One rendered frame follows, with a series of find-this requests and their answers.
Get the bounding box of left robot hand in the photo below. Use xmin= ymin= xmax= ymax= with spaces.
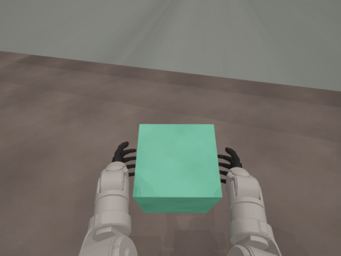
xmin=112 ymin=141 xmax=136 ymax=177

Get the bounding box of robot left forearm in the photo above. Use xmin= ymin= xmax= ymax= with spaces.
xmin=78 ymin=162 xmax=132 ymax=256

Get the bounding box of right robot hand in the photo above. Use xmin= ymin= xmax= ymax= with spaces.
xmin=217 ymin=147 xmax=242 ymax=184

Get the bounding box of right robot upper arm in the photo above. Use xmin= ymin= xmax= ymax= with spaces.
xmin=227 ymin=244 xmax=277 ymax=256

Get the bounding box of robot right forearm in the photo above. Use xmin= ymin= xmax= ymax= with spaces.
xmin=225 ymin=167 xmax=282 ymax=256

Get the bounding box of carton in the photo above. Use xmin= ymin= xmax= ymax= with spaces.
xmin=133 ymin=124 xmax=222 ymax=213

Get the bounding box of left robot upper arm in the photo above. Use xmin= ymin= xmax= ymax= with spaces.
xmin=79 ymin=235 xmax=138 ymax=256

